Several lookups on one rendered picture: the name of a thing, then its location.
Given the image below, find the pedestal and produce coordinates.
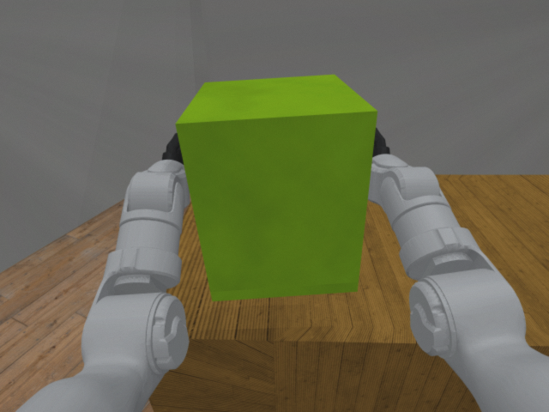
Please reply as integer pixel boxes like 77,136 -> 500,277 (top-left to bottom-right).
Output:
149,175 -> 549,412

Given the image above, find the left robot forearm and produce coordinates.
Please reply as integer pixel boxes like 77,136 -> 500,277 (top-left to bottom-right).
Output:
81,160 -> 190,362

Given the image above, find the right robot upper arm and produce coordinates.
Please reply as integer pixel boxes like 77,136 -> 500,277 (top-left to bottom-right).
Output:
409,269 -> 549,412

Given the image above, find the right robot hand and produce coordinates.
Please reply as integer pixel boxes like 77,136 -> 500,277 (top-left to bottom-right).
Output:
372,128 -> 390,157

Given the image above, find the left robot hand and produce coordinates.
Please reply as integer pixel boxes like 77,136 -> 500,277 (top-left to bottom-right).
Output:
162,133 -> 184,164

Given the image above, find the left robot upper arm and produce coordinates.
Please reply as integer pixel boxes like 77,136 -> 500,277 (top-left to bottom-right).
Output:
16,293 -> 189,412

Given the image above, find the right robot forearm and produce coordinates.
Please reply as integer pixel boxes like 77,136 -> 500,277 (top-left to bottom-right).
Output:
368,154 -> 526,335

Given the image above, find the carton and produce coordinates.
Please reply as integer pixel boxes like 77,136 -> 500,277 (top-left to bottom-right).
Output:
175,75 -> 377,301

